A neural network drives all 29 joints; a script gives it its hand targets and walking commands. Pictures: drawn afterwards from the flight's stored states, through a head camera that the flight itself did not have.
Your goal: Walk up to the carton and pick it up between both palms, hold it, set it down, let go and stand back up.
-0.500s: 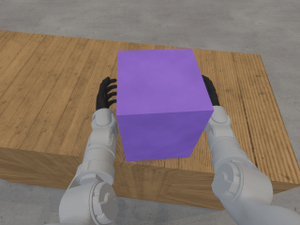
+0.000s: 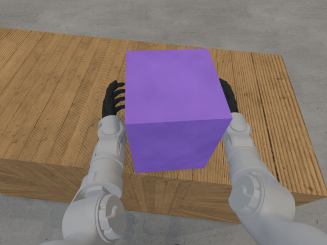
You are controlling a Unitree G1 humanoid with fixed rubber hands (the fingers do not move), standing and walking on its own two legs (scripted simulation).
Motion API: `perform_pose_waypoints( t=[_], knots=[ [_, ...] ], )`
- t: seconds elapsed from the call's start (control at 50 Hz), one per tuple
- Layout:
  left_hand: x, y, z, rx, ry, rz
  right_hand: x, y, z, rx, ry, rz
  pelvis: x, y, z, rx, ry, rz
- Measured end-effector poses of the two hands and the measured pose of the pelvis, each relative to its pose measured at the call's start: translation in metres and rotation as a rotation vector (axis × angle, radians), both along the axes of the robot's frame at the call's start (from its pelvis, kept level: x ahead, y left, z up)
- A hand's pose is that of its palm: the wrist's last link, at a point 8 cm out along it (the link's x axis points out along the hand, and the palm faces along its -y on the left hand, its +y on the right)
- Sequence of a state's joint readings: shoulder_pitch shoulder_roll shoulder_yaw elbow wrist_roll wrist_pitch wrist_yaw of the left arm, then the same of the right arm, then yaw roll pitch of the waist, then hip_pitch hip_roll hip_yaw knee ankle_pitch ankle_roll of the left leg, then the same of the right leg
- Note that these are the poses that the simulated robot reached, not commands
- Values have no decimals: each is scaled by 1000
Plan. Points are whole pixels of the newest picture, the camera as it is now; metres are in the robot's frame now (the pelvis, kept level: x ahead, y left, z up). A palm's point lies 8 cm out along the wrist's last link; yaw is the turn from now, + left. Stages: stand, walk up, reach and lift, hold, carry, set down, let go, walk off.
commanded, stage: set down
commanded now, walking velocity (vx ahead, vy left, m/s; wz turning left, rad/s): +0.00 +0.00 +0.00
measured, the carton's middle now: (169, 115) +0.44 -0.02 +0.03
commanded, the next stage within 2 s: none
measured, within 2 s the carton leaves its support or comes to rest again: neither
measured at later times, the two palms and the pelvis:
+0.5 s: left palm (111, 112) +0.43 +0.13 +0.05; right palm (226, 106) +0.45 -0.17 +0.05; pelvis +0.00 +0.00 +0.00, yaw -1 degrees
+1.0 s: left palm (101, 112) +0.42 +0.15 +0.06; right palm (248, 99) +0.46 -0.22 +0.07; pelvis -0.03 -0.02 -0.02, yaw -1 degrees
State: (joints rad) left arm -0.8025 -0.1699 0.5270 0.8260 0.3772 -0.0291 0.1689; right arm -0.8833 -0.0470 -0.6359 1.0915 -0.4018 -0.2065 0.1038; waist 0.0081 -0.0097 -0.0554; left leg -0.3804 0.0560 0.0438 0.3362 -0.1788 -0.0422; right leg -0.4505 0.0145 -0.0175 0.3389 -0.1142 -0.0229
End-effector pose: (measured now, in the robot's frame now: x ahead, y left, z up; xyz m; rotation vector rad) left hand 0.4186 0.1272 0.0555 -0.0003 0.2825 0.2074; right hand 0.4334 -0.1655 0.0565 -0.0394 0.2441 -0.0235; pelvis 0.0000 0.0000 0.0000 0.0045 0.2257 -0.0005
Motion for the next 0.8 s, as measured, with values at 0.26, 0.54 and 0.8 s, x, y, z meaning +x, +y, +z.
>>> perform_pose_waypoints(
  t=[0.26,0.54,0.8],
  knots=[
    [3,0,0,12,18,-6,3,-1,1,5,31,10,0,1,-1,0,12,-5],
    [12,2,-7,27,61,-8,17,0,-6,23,95,27,-3,-1,-6,-6,87,-10],
    [10,4,-4,36,62,-9,30,-12,-4,42,91,22,-10,-8,-13,-13,167,-9]
  ],
)
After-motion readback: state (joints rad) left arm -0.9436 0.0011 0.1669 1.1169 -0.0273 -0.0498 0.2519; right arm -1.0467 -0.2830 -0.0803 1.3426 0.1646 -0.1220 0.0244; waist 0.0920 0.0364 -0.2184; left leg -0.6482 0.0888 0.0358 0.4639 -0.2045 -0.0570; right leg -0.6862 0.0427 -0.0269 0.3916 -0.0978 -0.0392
